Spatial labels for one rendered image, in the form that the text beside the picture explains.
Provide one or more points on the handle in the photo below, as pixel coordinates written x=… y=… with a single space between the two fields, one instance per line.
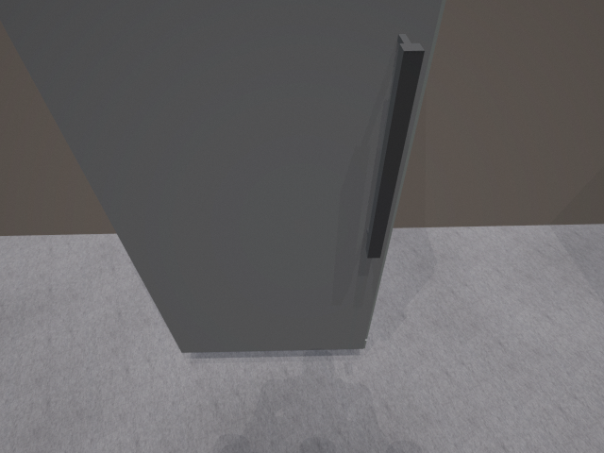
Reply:
x=406 y=75

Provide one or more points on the fridge door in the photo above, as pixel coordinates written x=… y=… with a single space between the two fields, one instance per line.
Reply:
x=234 y=146

